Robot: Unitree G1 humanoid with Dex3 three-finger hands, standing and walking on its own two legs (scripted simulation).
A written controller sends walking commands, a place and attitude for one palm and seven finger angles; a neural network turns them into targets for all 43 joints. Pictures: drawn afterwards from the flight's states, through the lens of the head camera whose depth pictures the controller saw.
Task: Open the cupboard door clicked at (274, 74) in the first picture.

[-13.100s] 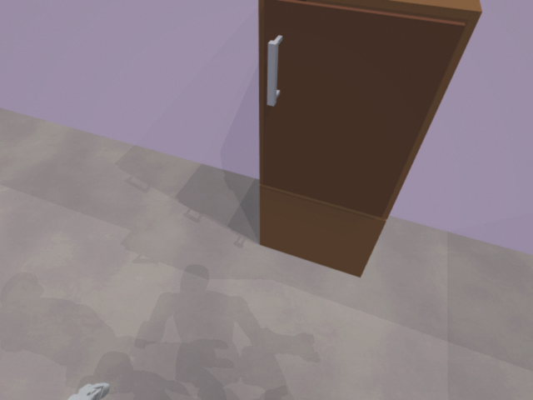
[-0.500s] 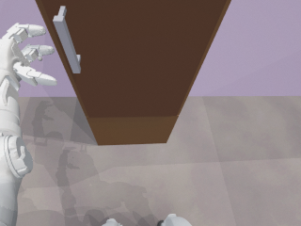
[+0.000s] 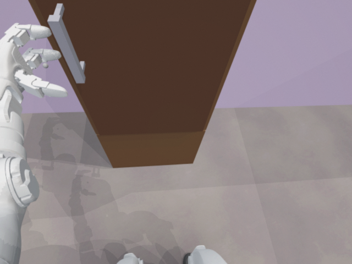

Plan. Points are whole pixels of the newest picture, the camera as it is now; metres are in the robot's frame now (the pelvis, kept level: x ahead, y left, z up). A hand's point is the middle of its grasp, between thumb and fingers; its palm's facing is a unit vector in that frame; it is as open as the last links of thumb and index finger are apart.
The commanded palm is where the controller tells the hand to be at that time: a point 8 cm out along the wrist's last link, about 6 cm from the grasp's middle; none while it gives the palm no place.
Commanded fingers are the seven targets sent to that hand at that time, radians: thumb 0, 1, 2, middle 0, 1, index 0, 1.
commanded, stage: slide the fingers in behind the handle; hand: left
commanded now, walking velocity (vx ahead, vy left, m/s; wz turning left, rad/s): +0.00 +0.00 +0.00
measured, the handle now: (71, 47) +0.57 +0.18 +0.13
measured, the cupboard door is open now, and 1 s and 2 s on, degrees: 0 0 0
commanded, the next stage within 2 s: close the thumb around the handle in 1.44 s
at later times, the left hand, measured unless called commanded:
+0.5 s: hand (62, 64) +0.52 +0.19 +0.13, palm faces -0.03 -1.00 +0.00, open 14.0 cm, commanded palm +0.49 +0.24 +0.13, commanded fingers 0.00 -0.50 0.30 -0.30 -1.20 -0.30 -1.20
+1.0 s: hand (78, 64) +0.52 +0.16 +0.13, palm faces -0.04 -1.00 +0.00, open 14.0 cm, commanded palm +0.50 +0.21 +0.13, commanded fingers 0.00 -0.50 0.30 -0.30 -1.20 -0.30 -1.20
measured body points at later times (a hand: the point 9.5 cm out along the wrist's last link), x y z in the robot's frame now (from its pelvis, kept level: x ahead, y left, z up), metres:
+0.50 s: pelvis +0.01 +0.00 +0.00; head +0.10 +0.01 +0.44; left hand +0.51 +0.25 +0.13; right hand +0.00 -0.27 -0.11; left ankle -0.01 +0.10 -0.70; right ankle +0.01 -0.13 -0.70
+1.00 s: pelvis +0.01 +0.00 +0.00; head +0.10 +0.01 +0.44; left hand +0.51 +0.22 +0.13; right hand +0.00 -0.26 -0.11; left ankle -0.01 +0.10 -0.70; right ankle +0.01 -0.13 -0.70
